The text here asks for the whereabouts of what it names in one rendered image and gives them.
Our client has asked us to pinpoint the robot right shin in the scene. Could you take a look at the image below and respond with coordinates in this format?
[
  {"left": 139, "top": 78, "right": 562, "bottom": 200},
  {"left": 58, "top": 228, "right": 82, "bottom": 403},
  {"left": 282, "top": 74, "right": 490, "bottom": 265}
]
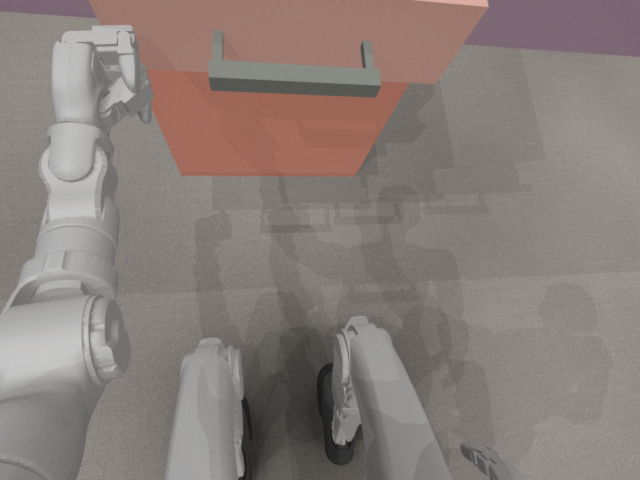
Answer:
[{"left": 331, "top": 316, "right": 392, "bottom": 444}]

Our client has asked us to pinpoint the cabinet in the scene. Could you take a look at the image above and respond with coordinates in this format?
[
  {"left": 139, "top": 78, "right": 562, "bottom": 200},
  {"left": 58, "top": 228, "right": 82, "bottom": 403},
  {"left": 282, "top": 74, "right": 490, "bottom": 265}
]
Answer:
[{"left": 146, "top": 69, "right": 409, "bottom": 177}]

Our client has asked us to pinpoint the left robot forearm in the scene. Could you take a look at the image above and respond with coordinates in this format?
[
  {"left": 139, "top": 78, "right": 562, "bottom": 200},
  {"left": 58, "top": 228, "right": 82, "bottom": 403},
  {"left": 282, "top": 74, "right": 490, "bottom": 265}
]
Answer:
[{"left": 0, "top": 122, "right": 120, "bottom": 318}]

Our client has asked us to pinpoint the left robot upper arm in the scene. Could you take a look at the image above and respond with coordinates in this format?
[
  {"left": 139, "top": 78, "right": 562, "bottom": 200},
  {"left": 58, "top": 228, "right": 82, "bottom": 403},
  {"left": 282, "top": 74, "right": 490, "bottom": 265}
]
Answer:
[{"left": 0, "top": 294, "right": 131, "bottom": 480}]

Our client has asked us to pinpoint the handle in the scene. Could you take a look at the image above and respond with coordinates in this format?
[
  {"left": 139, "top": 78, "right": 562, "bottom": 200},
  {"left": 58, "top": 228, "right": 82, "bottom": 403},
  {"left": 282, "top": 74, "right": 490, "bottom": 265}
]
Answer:
[{"left": 209, "top": 30, "right": 381, "bottom": 98}]

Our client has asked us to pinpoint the robot right thigh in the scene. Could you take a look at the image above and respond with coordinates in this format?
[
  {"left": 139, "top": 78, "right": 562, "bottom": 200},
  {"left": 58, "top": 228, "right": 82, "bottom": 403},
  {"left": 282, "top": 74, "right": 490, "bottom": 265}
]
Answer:
[{"left": 333, "top": 323, "right": 452, "bottom": 480}]

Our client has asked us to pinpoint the drawer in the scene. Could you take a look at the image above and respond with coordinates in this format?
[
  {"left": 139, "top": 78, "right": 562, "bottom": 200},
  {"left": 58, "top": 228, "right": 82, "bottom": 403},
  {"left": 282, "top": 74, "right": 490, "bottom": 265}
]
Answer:
[{"left": 89, "top": 0, "right": 489, "bottom": 84}]

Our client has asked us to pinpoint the robot left hand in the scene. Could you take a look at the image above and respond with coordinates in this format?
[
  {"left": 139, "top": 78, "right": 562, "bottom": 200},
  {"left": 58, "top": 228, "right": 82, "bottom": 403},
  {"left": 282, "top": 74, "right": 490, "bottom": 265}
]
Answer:
[{"left": 51, "top": 25, "right": 154, "bottom": 137}]

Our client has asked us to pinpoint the robot right hand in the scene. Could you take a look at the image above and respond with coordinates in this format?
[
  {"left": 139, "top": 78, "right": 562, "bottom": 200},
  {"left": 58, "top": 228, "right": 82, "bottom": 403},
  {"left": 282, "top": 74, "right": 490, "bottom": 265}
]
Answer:
[{"left": 460, "top": 442, "right": 525, "bottom": 480}]

